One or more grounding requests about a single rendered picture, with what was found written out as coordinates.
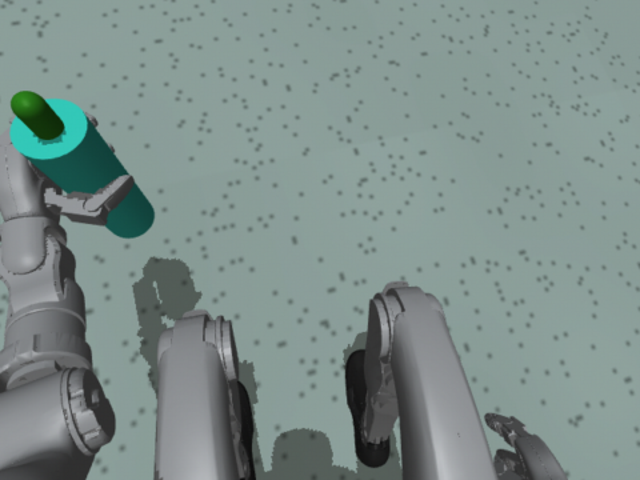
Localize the left robot arm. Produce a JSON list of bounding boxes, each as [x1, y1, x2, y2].
[[0, 216, 116, 480]]

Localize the right robot foot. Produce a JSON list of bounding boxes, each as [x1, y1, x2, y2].
[[345, 349, 390, 468]]

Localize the right robot hand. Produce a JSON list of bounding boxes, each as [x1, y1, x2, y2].
[[484, 413, 568, 480]]

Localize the left robot hand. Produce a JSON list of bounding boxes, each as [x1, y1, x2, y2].
[[0, 112, 134, 226]]

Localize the left robot foot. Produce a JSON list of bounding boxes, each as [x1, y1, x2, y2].
[[237, 381, 256, 480]]

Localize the bottle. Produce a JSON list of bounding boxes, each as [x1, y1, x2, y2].
[[10, 91, 155, 238]]

